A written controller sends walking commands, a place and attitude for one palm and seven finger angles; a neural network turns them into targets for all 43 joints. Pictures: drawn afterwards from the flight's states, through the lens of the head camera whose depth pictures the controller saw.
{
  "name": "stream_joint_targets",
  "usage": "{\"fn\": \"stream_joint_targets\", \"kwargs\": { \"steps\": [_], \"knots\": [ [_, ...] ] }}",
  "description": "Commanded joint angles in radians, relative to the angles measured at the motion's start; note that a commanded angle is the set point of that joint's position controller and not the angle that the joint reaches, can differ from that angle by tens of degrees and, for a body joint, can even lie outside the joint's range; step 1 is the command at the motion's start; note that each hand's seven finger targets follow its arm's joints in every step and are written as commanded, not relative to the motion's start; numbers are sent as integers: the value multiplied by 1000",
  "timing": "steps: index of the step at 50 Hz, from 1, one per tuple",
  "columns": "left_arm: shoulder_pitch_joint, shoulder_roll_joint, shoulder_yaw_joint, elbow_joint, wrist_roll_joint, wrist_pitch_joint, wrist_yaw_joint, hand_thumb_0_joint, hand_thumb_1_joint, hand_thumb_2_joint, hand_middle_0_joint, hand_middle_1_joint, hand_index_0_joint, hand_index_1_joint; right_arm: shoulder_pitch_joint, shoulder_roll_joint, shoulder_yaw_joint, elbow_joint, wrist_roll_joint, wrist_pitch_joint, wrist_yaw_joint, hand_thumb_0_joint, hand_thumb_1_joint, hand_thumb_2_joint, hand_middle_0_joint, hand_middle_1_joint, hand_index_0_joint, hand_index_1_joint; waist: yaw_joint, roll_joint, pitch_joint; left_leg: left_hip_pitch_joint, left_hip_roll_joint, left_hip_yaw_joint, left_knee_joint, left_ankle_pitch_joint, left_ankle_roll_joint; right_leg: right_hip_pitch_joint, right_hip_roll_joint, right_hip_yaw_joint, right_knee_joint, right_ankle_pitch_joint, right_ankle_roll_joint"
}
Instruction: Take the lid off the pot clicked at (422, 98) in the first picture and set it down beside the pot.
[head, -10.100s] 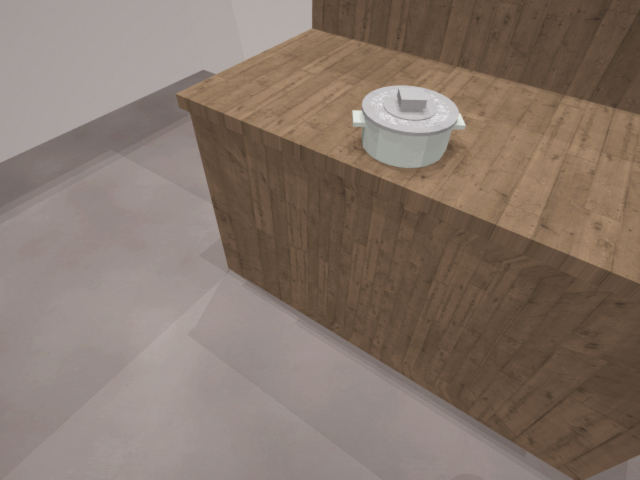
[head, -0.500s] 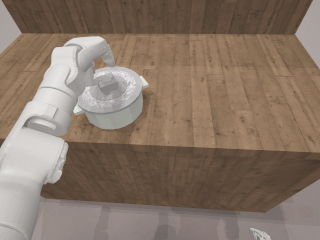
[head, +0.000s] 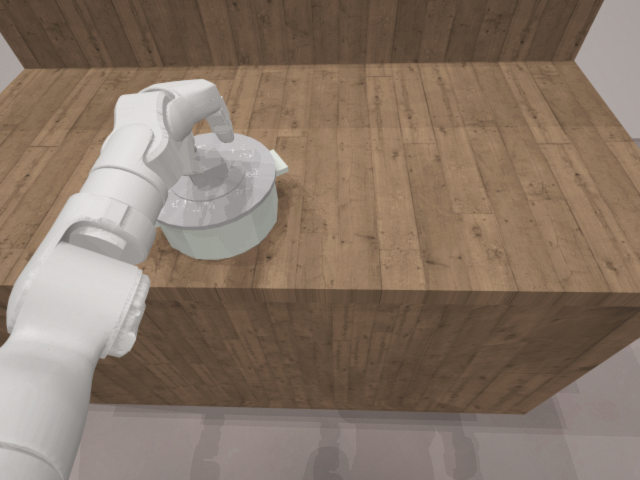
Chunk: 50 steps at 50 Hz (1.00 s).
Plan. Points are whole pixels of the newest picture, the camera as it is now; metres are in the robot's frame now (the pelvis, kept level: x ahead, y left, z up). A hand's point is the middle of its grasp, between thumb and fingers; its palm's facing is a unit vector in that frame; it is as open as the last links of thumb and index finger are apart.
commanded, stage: lower the open fingers around the knob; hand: left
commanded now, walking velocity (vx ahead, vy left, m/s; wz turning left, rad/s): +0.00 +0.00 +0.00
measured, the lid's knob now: (203, 164) +0.53 +0.13 +0.10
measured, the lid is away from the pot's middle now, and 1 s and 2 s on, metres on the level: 0.00 0.00 0.00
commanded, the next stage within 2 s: close the fingers and squeeze the knob in 1.28 s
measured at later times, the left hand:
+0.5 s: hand (200, 161) +0.50 +0.13 +0.13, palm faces -0.41 -0.03 -0.91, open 10.1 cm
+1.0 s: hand (197, 159) +0.51 +0.13 +0.13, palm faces -0.40 -0.04 -0.92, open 10.1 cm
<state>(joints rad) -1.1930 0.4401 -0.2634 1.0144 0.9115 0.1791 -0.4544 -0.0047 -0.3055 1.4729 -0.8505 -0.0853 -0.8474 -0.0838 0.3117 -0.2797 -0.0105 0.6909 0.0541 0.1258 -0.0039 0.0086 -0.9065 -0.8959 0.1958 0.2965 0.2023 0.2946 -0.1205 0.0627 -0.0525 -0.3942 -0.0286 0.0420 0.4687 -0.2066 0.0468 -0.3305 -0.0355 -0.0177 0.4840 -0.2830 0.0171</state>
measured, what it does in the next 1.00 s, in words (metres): stands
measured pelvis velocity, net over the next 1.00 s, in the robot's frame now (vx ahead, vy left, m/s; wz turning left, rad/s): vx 0.01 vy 0.00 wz -0.02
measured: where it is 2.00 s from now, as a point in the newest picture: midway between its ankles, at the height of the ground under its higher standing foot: outside the picture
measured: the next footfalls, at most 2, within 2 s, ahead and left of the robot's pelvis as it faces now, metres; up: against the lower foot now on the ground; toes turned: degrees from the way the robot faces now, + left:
none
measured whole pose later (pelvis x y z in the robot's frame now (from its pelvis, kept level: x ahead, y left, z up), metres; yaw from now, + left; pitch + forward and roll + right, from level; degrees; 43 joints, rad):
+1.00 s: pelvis +0.01 +0.00 +0.00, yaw -1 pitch +11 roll +0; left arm -1.18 0.46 -0.23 1.11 0.94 0.13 -0.38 0.00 -0.30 1.47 -0.85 -0.09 -0.85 -0.08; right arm 0.31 -0.28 -0.01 0.68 0.06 0.13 -0.03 0.01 -0.91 -0.90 0.20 0.30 0.20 0.29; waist -0.14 0.05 -0.08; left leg -0.47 -0.01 0.06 0.52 -0.24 0.04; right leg -0.40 -0.02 0.00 0.51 -0.30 0.01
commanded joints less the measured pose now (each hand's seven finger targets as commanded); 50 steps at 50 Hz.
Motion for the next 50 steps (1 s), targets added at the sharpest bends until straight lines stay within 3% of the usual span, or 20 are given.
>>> {"fn": "stream_joint_targets", "kwargs": {
  "steps": [1,4,6,8,12,13,17,19,21,23,25,28,30,32,35,37,38,45,47,50],
  "knots": [
    [-575,229,77,-232,27,-25,69,0,-314,1473,-840,-81,-840,-81,18,-143,-50,-112,-5,-38,-9,0,-900,-900,200,300,200,300,0,-56,-422,366,-19,-69,7,304,33,-21,68,-22,-46,343,-55],
    [-529,237,88,-99,36,-7,79,0,-314,1473,-840,-81,-840,-81,37,-150,-46,-94,0,-40,-16,0,-900,-900,200,300,200,300,-7,-90,-344,307,-19,-61,-7,221,31,-49,73,-28,-58,290,-55],
    [-559,239,82,-116,30,-9,87,0,-314,1473,-840,-81,-840,-81,36,-153,-46,-94,1,-40,-21,0,-900,-900,200,300,200,300,-14,-106,-371,298,-18,-55,-9,210,33,-28,69,-23,-56,304,-53],
    [-545,167,28,-43,41,6,86,0,-314,1473,-840,-81,-840,-81,44,-148,-47,-83,0,-46,-23,0,-900,-900,200,300,200,300,-25,-90,-338,290,-22,-52,0,193,33,-71,73,-27,-56,279,-54],
    [-494,205,61,-25,35,-2,79,0,-314,1473,-840,-81,-840,-81,50,-159,-47,-87,-2,-41,-24,0,-900,-900,200,300,200,300,-21,-113,-372,282,-22,-46,12,220,35,-47,71,-21,-49,319,-49],
    [-496,150,13,-4,33,3,72,0,-314,1473,-840,-81,-840,-81,47,-156,-46,-83,0,-39,-24,0,-900,-900,200,300,200,300,-31,-103,-335,265,-23,-40,14,206,34,-70,72,-24,-50,310,-49],
    [-530,220,66,-62,28,-18,74,0,-314,1473,-840,-81,-840,-81,58,-162,-51,-86,-3,-33,-29,0,-900,-900,200,300,200,300,-30,-95,-393,280,-25,-36,30,232,40,-42,72,-13,-45,350,-47],
    [-580,180,29,-114,29,-31,76,0,-314,1473,-840,-81,-840,-81,61,-154,-55,-81,-3,-35,-29,0,-900,-900,200,300,200,300,-40,-58,-416,314,-21,-40,37,260,40,-64,73,-16,-41,358,-47],
    [-551,228,77,-115,27,-48,87,0,-314,1473,-840,-81,-840,-81,77,-156,-59,-79,-7,-36,-30,0,-900,-900,200,300,200,300,-32,-56,-437,337,-16,-51,49,313,41,-61,78,-15,-37,375,-49],
    [-504,202,56,-47,27,-44,90,0,-314,1473,-840,-81,-840,-81,80,-154,-56,-69,-2,-35,-34,0,-900,-900,200,300,200,300,-39,-84,-384,293,-17,-39,42,281,41,-70,78,-20,-41,365,-47],
    [-529,233,80,-104,25,-55,101,0,-314,1473,-840,-81,-840,-81,83,-155,-60,-73,-5,-36,-35,0,-900,-900,200,300,200,300,-30,-45,-427,311,-14,-38,51,327,43,-48,73,-13,-36,406,-52],
    [-453,228,77,-44,35,-45,101,0,-314,1473,-840,-81,-840,-81,72,-154,-53,-74,0,-30,-31,0,-900,-900,200,300,200,300,-25,-81,-386,279,-14,-34,50,318,38,-50,77,-17,-33,402,-47],
    [-470,156,22,-58,30,-43,97,0,-314,1473,-840,-81,-840,-81,74,-153,-56,-72,1,-27,-27,0,-900,-900,200,300,200,300,-34,-48,-390,303,-9,-41,59,361,38,-90,77,-22,-31,396,-50],
    [-482,242,92,-75,42,-43,100,0,-314,1473,-840,-81,-840,-81,80,-156,-56,-73,-4,-25,-23,0,-900,-900,200,300,200,300,-23,-50,-418,318,-10,-45,64,367,38,-68,81,-21,-24,405,-49],
    [-446,177,47,-59,23,-42,90,0,-314,1473,-840,-81,-840,-81,73,-151,-58,-82,-2,-23,-25,0,-900,-900,200,300,200,300,-28,-67,-409,306,-13,-39,69,388,42,-70,77,-18,-28,426,-47],
    [-456,240,90,-53,33,-40,94,0,-314,1473,-840,-81,-840,-81,76,-156,-54,-77,-1,-19,-26,0,-900,-900,200,300,200,300,-28,-98,-404,290,-12,-34,62,350,42,-53,80,-19,-27,419,-43],
    [-431,224,73,-10,29,-33,92,0,-314,1473,-840,-81,-840,-81,70,-154,-50,-79,2,-20,-29,0,-900,-900,200,300,200,300,-30,-119,-365,257,-16,-28,57,310,42,-54,80,-20,-31,404,-42],
    [-469,207,61,-54,32,-41,96,0,-314,1473,-840,-81,-840,-81,68,-153,-53,-84,0,-16,-31,0,-900,-900,200,300,200,300,-27,-70,-386,275,-10,-30,62,320,40,-71,75,-21,-25,392,-49],
    [-421,270,106,-21,40,-42,100,0,-314,1473,-840,-81,-840,-81,67,-153,-46,-95,2,-17,-34,0,-900,-900,200,300,200,300,-19,-100,-402,260,-15,-28,58,304,40,-38,77,-15,-23,395,-44],
    [-451,210,56,-21,32,-39,97,0,-314,1473,-840,-81,-840,-81,67,-153,-49,-88,3,-15,-36,0,-900,-900,200,300,200,300,-28,-79,-362,249,-11,-27,55,275,38,-73,74,-21,-30,366,-49]
  ]
}}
